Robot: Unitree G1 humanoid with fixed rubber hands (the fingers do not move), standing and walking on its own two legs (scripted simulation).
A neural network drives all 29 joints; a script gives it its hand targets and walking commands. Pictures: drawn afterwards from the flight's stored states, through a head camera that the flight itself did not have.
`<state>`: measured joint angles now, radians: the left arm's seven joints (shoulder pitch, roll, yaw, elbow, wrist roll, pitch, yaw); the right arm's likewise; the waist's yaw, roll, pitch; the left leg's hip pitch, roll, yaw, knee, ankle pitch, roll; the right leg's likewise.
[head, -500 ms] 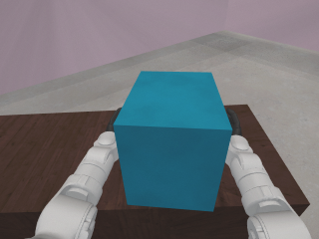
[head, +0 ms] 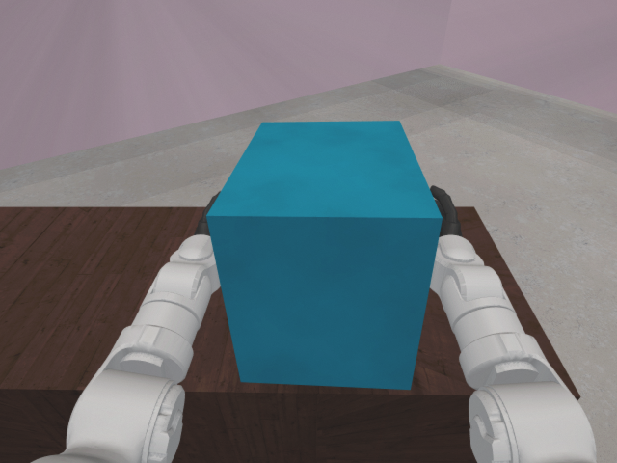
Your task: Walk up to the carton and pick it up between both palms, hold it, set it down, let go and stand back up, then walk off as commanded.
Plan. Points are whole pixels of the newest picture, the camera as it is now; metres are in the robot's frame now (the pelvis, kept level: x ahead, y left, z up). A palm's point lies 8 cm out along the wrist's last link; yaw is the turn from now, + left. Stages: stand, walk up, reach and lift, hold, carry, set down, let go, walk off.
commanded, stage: reach and lift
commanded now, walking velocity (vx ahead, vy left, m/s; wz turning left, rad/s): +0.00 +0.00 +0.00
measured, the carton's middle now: (327, 239) +0.44 -0.01 +0.12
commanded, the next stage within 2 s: hold in 0.80 s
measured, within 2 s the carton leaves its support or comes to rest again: neither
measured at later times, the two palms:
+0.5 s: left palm (190, 222) +0.40 +0.18 +0.18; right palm (429, 228) +0.40 -0.14 +0.17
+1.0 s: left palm (196, 220) +0.40 +0.17 +0.18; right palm (437, 226) +0.40 -0.15 +0.17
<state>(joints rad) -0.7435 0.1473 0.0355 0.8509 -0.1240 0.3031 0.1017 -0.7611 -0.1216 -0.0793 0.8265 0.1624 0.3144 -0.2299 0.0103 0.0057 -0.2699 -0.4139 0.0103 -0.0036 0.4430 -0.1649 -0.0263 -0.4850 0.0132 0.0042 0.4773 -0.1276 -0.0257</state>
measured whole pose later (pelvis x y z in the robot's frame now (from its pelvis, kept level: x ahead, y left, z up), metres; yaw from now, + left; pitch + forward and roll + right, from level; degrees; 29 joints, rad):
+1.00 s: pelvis +0.02 +0.01 +0.01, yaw +0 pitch +5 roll +0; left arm -0.68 0.08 0.10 0.47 0.05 0.58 0.10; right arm -0.69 -0.15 -0.06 0.65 0.23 0.39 -0.21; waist 0.00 -0.03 -0.22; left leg -0.32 0.01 -0.01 0.41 -0.18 -0.02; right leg -0.36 0.01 0.00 0.39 -0.12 -0.01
